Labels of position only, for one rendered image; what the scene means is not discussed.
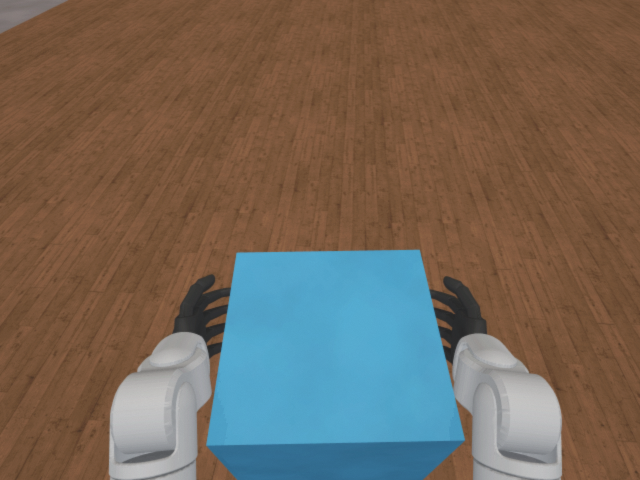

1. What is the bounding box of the left robot forearm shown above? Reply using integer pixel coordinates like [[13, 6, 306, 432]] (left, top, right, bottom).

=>
[[109, 332, 212, 480]]

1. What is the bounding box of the carton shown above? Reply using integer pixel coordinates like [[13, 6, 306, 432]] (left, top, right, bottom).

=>
[[206, 250, 465, 480]]

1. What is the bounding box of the robot right hand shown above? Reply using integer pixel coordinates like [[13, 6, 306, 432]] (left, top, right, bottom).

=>
[[429, 276, 487, 366]]

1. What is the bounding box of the right robot forearm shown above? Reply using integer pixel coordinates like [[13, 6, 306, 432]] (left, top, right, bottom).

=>
[[452, 333, 562, 480]]

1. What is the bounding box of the robot left hand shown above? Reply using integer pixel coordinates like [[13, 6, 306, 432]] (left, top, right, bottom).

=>
[[172, 274, 231, 359]]

